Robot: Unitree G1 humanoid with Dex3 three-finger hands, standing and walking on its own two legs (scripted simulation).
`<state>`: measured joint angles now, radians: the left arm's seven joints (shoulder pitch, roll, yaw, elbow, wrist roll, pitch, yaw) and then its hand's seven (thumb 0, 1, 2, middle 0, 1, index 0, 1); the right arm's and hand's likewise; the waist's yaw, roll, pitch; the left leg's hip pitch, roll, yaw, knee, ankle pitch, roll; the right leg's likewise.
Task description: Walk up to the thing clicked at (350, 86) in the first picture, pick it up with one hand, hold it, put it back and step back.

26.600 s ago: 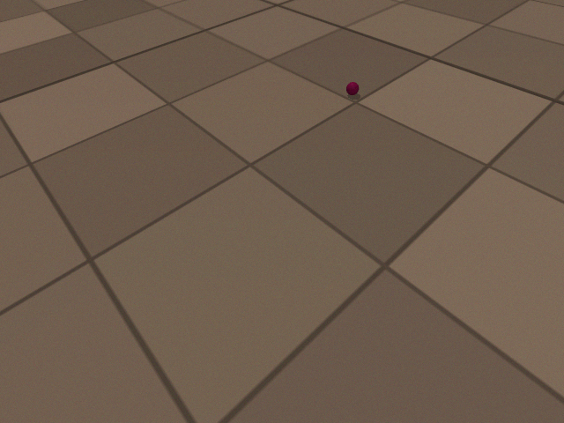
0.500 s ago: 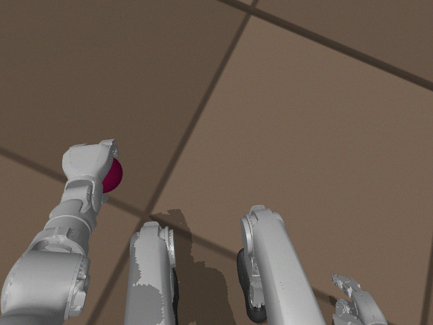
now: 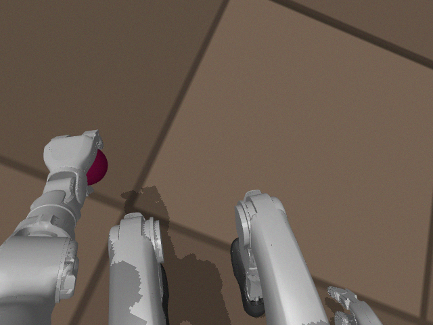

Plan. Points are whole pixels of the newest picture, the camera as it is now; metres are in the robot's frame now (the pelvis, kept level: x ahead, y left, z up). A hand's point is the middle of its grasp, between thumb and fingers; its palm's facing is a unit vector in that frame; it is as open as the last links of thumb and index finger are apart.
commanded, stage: crouch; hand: left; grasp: from above
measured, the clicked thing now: (85, 165) +0.45 +0.23 -0.19
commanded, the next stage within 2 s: lower in 0.18 s
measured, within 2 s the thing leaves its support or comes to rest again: neither
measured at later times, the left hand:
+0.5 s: hand (89, 174) +0.44 +0.23 -0.22, palm faces -0.49 -0.04 -0.87, open 11.0 cm
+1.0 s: hand (99, 175) +0.44 +0.22 -0.28, palm faces -0.48 -0.06 -0.87, open 10.9 cm
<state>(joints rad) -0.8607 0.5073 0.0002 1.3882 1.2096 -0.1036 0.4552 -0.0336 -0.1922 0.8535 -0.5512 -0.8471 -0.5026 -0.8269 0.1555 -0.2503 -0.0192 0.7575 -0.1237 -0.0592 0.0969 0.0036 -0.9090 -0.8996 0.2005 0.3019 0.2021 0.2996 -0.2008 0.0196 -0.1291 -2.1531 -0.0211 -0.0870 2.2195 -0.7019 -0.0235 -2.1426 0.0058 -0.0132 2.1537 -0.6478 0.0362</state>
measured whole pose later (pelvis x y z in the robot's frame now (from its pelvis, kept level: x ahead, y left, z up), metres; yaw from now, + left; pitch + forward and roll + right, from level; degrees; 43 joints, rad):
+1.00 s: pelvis +0.01 +0.00 -0.07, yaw -3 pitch +34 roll -7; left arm -0.96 0.62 0.09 1.62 1.28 -0.18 0.59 -0.03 -0.16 0.76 -0.59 -0.80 -0.53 -0.79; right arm 0.13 -0.27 0.06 0.79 -0.21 -0.13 0.20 0.00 -0.91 -0.89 0.20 0.30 0.20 0.30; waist -0.26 -0.01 -0.02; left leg -2.32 -0.03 -0.14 2.47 -0.74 -0.03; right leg -2.30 0.02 -0.05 2.36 -0.67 0.05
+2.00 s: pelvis +0.01 +0.01 -0.09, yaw -7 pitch +30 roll -11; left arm -0.98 0.77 0.16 1.79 1.34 -0.22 0.74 -0.03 -0.12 0.62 -0.65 -0.72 -0.60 -0.72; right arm 0.11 -0.31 0.13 0.82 -0.29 -0.23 0.33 0.00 -0.91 -0.90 0.20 0.30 0.20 0.30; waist -0.34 -0.06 0.07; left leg -2.34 -0.03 -0.20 2.57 -0.76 -0.03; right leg -2.29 0.04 -0.10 2.40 -0.65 0.07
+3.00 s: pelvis +0.00 +0.01 -0.09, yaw -8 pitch +29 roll -12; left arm -0.98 0.82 0.14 1.80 1.29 -0.23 0.73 0.00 -0.45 1.05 -0.14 -1.04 -0.12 -1.06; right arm 0.09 -0.34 0.18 0.78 -0.29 -0.28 0.37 0.00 -0.90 -0.90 0.20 0.30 0.20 0.30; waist -0.35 -0.07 0.12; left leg -2.32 -0.03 -0.23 2.57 -0.76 -0.03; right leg -2.27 0.04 -0.12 2.39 -0.64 0.07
